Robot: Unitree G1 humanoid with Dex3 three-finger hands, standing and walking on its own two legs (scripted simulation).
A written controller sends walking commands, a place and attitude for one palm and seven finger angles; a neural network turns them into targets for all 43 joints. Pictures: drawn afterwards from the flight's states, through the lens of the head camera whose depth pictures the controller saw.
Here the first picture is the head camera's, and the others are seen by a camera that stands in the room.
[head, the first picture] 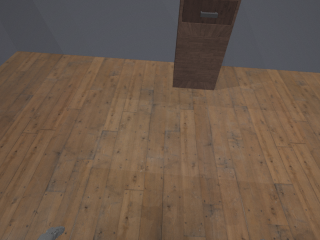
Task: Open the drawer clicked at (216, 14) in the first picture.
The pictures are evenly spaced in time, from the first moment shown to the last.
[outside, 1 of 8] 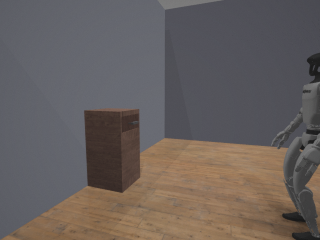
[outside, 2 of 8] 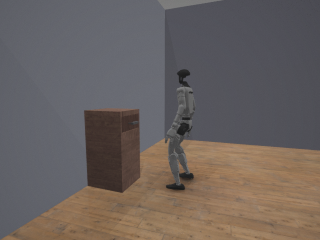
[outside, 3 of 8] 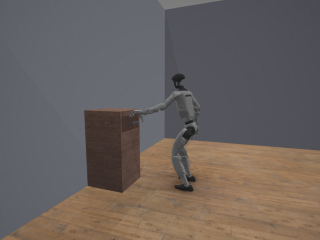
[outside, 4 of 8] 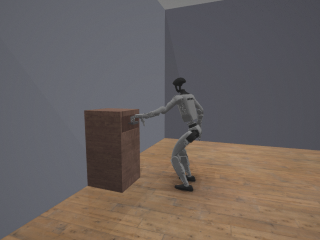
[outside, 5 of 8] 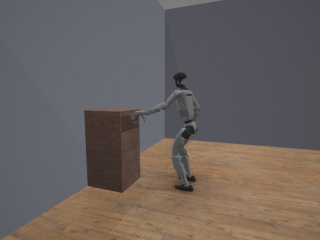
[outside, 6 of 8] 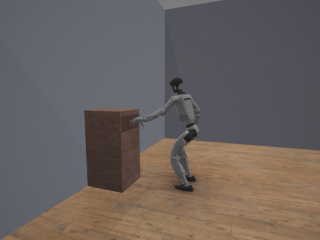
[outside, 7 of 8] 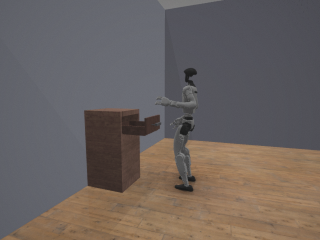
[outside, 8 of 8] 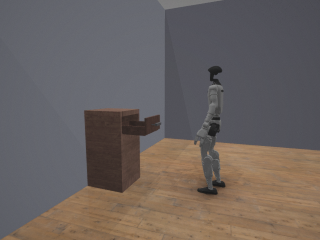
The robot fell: no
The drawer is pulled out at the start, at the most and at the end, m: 0.00 0.30 0.27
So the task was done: yes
